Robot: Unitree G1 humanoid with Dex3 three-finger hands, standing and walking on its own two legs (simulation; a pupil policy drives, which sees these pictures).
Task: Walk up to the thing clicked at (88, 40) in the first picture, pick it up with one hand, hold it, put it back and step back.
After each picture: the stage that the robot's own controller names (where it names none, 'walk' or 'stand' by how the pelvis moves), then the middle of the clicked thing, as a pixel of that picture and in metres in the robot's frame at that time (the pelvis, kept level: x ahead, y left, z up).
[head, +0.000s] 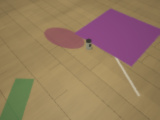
stand; (88, 44) +1.35 -0.04 -0.72
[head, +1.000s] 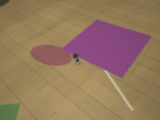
walk; (75, 59) +1.22 +0.21 -0.70
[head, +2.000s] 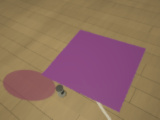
walk; (60, 91) +0.74 +0.31 -0.71
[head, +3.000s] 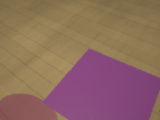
walk; out of the picture +0.43 +0.22 -0.72
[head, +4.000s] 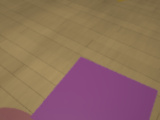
stand; out of the picture +0.30 +0.23 -0.71
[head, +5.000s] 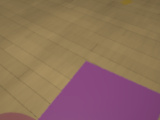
stand; out of the picture +0.28 +0.21 -0.72
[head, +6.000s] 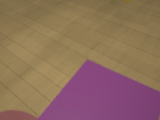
stand; out of the picture +0.28 +0.22 -0.73
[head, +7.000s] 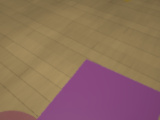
stand; out of the picture +0.27 +0.23 -0.73
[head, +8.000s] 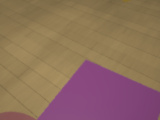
stand; out of the picture +0.27 +0.23 -0.73
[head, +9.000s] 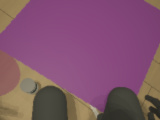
go down; (29, 86) +0.34 +0.26 -0.38
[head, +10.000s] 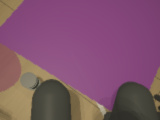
go down; (31, 81) +0.34 +0.27 -0.31
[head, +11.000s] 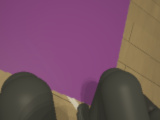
close in; out of the picture +0.32 +0.30 -0.22
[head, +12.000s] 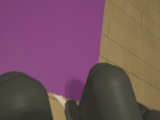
close; out of the picture +0.33 +0.29 -0.21
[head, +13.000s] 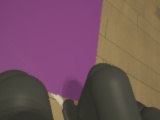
lift; out of the picture +0.32 +0.30 -0.21
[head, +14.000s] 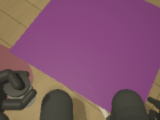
lift; (21, 91) +0.29 +0.23 -0.04
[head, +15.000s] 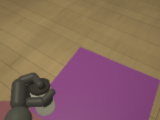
hold; (42, 97) +0.31 +0.16 +0.00
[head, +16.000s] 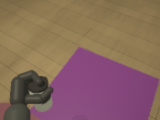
hold; (40, 94) +0.33 +0.17 -0.01
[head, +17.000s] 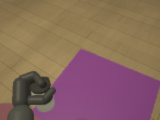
hold; (43, 94) +0.32 +0.17 +0.00
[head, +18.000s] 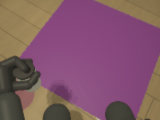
crouch; (28, 76) +0.37 +0.21 -0.07
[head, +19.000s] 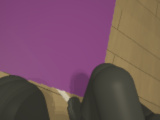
lower; out of the picture +0.36 +0.31 -0.22
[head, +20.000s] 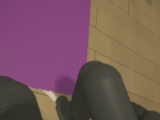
lower; out of the picture +0.38 +0.32 -0.21
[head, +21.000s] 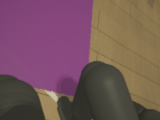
lower; out of the picture +0.37 +0.32 -0.21
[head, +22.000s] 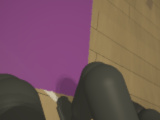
lower; out of the picture +0.36 +0.32 -0.21
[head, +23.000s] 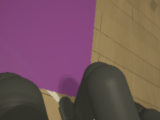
loosen; out of the picture +0.35 +0.32 -0.21
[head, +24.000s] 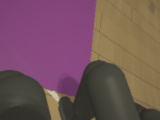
withdraw; out of the picture +0.34 +0.29 -0.22
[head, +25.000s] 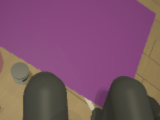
stand; (20, 74) +0.36 +0.26 -0.27
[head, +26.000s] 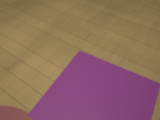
stand; out of the picture +0.30 +0.20 -0.64
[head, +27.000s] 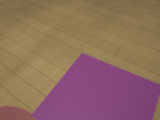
stand; out of the picture +0.32 +0.22 -0.67
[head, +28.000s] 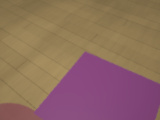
stand; out of the picture +0.31 +0.21 -0.67
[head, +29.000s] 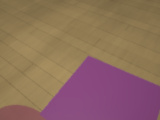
stand; out of the picture +0.34 +0.21 -0.72
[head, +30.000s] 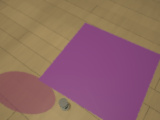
walk; (63, 104) +0.45 +0.18 -0.70
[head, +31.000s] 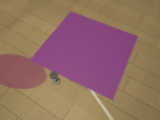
walk; (54, 78) +0.70 +0.24 -0.71
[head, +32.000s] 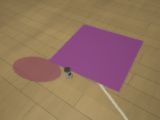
stand; (67, 73) +0.98 +0.24 -0.71
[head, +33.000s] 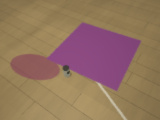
stand; (66, 71) +0.98 +0.22 -0.72
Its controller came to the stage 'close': yes
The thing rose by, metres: 0.71
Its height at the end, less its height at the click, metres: +0.00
